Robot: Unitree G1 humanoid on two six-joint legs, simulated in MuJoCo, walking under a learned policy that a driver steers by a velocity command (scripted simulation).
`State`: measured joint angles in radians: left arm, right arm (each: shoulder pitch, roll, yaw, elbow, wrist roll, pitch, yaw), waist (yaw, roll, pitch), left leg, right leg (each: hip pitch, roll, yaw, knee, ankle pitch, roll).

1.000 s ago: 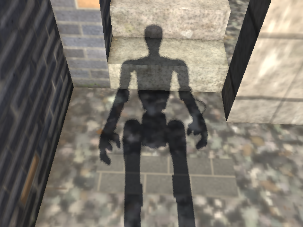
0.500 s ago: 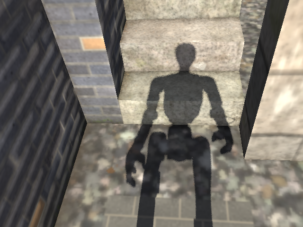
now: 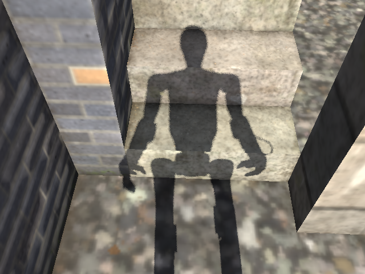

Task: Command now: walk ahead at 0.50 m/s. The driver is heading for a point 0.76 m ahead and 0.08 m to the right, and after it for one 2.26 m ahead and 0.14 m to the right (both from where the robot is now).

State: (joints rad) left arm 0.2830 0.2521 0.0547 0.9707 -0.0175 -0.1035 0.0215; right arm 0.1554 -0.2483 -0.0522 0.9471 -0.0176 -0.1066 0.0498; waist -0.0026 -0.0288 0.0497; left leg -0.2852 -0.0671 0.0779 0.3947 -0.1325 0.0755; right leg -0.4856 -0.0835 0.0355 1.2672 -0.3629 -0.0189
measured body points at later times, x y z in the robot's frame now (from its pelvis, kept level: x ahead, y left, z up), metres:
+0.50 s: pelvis +0.26 -0.05 +0.01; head +0.29 -0.06 +0.46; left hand +0.34 +0.21 -0.12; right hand +0.31 -0.30 -0.14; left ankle +0.20 +0.09 -0.66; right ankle +0.30 -0.13 -0.74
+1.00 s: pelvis +0.48 -0.01 +0.02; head +0.51 +0.02 +0.46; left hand +0.59 +0.24 -0.14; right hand +0.48 -0.26 -0.11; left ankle +0.50 +0.08 -0.74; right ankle +0.50 -0.15 -0.67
